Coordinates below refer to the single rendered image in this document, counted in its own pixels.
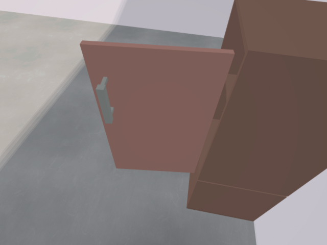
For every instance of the handle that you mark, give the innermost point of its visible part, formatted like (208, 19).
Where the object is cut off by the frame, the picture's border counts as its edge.
(107, 110)

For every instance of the cupboard door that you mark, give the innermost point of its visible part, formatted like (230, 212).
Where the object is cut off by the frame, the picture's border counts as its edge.
(164, 100)

